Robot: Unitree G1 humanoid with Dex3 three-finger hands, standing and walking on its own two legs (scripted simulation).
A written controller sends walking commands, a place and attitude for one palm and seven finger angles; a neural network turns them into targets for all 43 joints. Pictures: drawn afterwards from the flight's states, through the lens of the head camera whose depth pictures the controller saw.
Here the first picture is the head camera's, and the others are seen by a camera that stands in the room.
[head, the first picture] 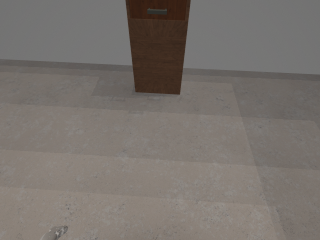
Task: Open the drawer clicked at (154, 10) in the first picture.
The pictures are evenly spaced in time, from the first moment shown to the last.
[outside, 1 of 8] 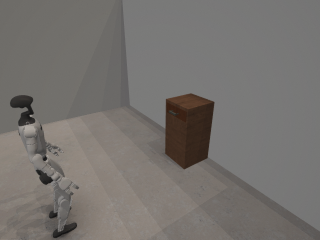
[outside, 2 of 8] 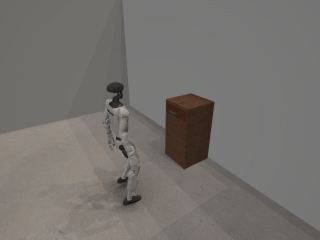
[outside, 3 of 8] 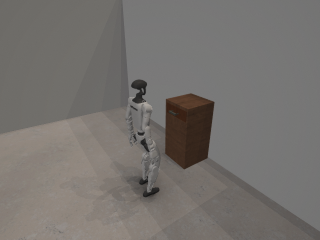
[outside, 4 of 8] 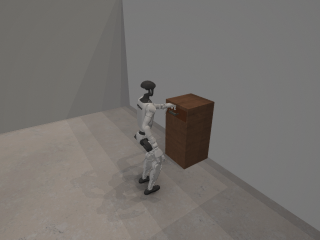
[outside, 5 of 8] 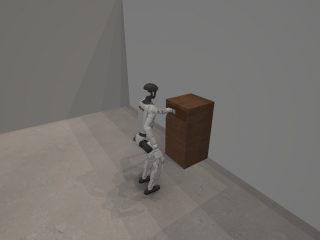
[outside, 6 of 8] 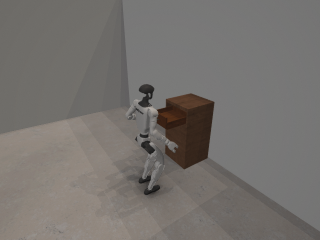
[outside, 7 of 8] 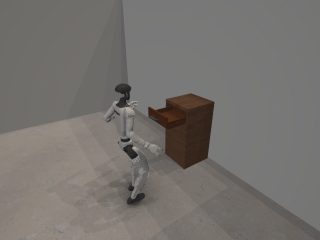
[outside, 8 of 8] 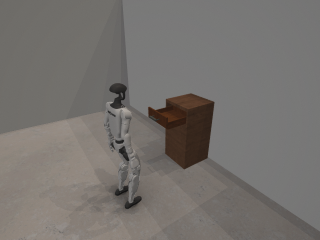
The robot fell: no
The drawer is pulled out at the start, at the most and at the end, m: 0.00 0.30 0.29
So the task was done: yes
